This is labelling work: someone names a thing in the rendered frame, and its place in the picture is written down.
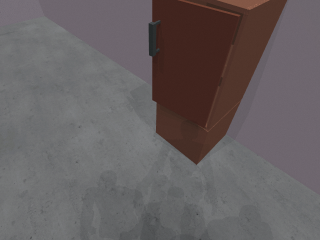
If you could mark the cupboard door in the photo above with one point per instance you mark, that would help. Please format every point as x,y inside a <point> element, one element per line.
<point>194,42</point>

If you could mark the handle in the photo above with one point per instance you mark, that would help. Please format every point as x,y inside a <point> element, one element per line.
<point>152,31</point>

